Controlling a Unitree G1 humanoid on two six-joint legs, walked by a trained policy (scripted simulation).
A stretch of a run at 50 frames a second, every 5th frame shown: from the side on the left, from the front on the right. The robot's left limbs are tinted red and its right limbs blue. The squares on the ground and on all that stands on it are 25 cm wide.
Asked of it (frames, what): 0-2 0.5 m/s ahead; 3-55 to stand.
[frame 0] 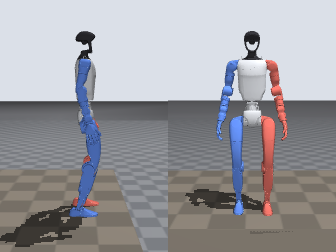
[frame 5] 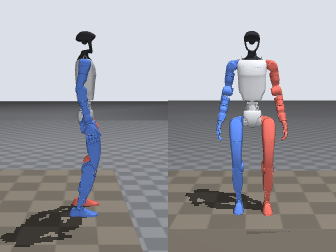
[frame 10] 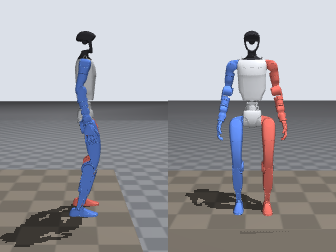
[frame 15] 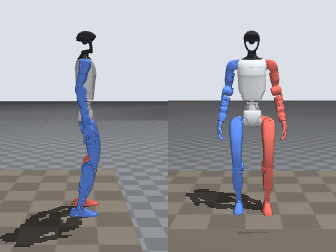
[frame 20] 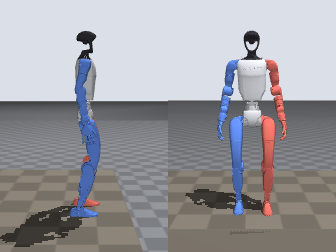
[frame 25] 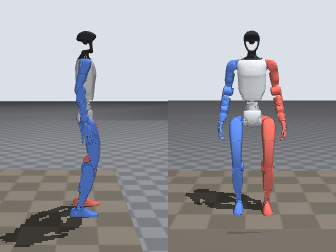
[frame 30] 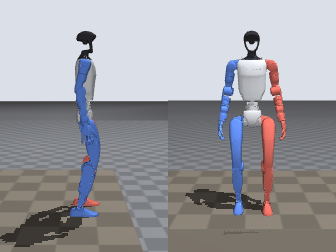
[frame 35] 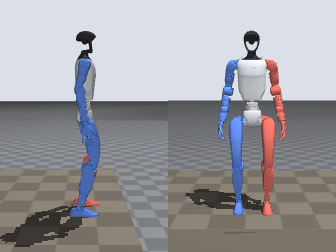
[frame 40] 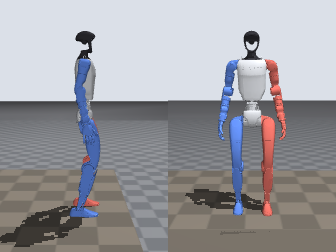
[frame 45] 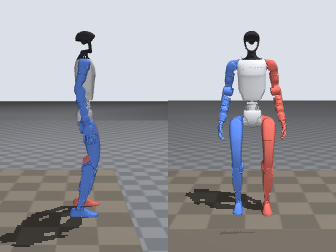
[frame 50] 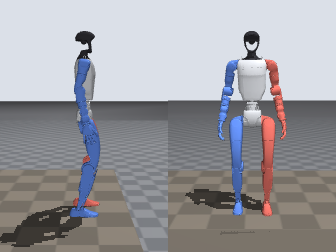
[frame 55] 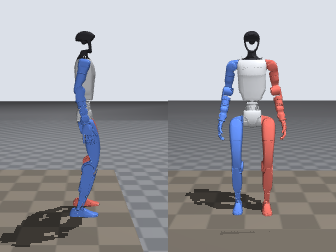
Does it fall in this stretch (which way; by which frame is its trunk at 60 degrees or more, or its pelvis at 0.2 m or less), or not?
no
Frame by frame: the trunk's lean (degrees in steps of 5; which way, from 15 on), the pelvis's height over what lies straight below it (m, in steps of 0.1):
0: 0, 0.8
5: 0, 0.8
10: 0, 0.8
15: 0, 0.8
20: 0, 0.8
25: 0, 0.8
30: 0, 0.8
35: 0, 0.8
40: 0, 0.8
45: 0, 0.8
50: 0, 0.8
55: 0, 0.8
